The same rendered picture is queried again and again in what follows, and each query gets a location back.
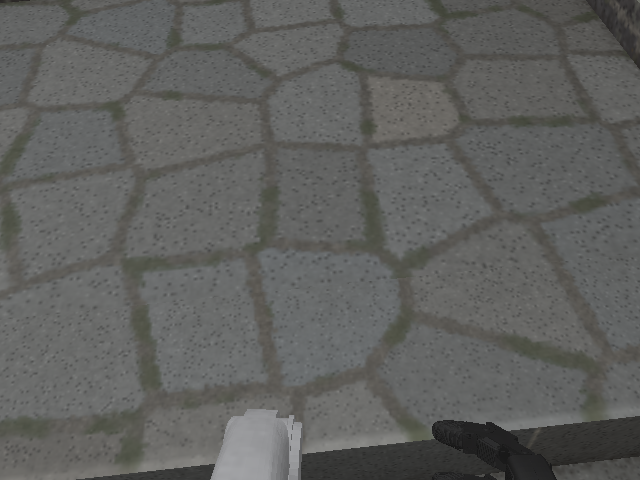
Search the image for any left robot shin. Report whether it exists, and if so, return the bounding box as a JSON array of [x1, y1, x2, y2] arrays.
[[223, 416, 241, 441]]

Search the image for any robot right hand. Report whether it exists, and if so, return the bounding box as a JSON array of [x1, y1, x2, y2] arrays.
[[432, 420, 557, 480]]

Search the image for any robot left thigh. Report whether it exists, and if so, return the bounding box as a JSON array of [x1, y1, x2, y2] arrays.
[[210, 409, 303, 480]]

